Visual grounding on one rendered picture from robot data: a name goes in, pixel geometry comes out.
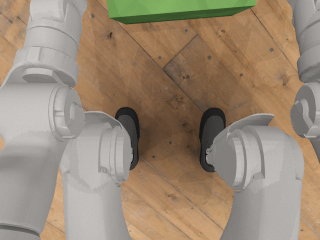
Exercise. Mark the robot foot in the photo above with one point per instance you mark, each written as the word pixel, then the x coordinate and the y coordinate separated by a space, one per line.
pixel 129 119
pixel 213 121

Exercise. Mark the left robot upper arm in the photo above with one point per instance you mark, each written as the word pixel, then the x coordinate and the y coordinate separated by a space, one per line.
pixel 37 119

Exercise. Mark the right robot upper arm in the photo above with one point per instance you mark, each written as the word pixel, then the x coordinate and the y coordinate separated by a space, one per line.
pixel 305 114

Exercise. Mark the robot right foot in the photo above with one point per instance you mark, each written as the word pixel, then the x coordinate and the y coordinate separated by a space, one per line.
pixel 213 121

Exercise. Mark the carton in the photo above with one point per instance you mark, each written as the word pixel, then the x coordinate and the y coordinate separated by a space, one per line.
pixel 149 11

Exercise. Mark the robot left foot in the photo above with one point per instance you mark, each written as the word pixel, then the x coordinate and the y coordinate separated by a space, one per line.
pixel 129 119

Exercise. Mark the robot right forearm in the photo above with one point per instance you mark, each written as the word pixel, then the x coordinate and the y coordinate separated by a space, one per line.
pixel 306 21

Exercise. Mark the robot left forearm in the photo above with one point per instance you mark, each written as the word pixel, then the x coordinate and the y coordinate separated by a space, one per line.
pixel 51 45

